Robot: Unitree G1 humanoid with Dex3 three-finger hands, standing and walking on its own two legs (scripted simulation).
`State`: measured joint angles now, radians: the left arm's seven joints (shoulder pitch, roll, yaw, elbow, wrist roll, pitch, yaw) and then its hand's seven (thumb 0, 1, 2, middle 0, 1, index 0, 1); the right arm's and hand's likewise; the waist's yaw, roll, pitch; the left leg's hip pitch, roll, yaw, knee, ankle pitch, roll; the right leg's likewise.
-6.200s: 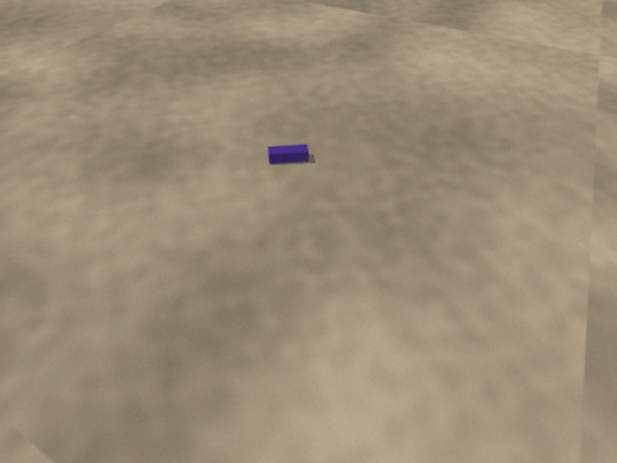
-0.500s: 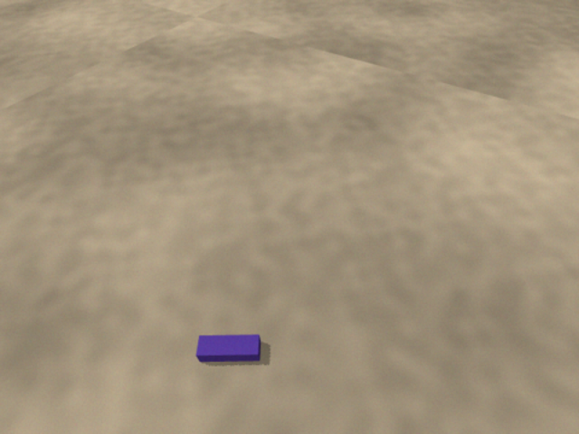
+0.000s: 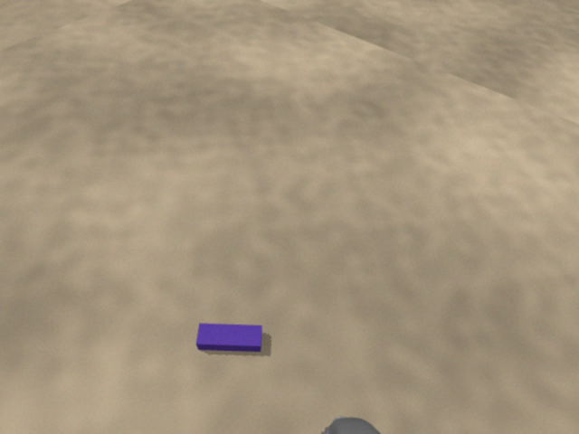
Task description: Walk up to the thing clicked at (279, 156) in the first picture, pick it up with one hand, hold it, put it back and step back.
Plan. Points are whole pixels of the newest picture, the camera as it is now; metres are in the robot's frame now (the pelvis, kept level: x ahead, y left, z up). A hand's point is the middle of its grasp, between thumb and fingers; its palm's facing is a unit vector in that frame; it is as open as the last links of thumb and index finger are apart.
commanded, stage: walk up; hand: left
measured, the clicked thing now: (230, 337) +0.47 +0.18 -0.74
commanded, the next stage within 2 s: stand in 1.32 s
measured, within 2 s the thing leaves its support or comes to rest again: neither
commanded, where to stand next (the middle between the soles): +0.04 -0.05 m, yaw +1 degrees
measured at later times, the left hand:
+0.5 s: hand out of the picture +0.13 +0.19 -0.16, palm faces -0.09 -0.93 -0.35, open 7.3 cm
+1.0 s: hand out of the picture +0.05 +0.24 -0.15, palm faces +0.01 -0.93 -0.37, open 7.4 cm
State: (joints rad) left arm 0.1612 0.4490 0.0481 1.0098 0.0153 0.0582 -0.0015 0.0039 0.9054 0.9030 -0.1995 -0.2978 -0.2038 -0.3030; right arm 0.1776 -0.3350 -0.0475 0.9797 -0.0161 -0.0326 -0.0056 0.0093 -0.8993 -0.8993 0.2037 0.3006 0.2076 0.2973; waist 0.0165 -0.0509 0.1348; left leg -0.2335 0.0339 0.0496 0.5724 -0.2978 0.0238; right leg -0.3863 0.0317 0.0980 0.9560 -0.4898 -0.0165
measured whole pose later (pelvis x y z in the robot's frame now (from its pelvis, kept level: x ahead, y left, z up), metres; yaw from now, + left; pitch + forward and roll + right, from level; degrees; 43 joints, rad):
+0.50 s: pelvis -0.02 -0.05 -0.02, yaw -1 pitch -3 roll -1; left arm 0.09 0.34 0.03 0.88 0.03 0.01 -0.02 0.00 0.90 0.90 -0.20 -0.30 -0.21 -0.30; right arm 0.24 -0.42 -0.04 0.92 -0.01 0.02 -0.01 0.01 -0.90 -0.90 0.20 0.30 0.20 0.30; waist -0.03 0.02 0.13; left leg -0.36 0.00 -0.04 0.91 -0.54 0.01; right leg -0.35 -0.02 -0.02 0.72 -0.33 0.00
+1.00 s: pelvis -0.01 -0.03 +0.00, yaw +1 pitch -3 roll -1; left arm 0.15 0.39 0.00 1.07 0.01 -0.03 0.00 0.00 0.90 0.90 -0.20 -0.30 -0.21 -0.30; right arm 0.13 -0.35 -0.02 1.00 -0.01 0.00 0.03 0.01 -0.90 -0.90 0.20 0.30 0.21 0.30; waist 0.03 0.01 0.05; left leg -0.16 -0.04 -0.01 0.49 -0.28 0.04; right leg -0.19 -0.04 -0.01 0.47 -0.23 0.03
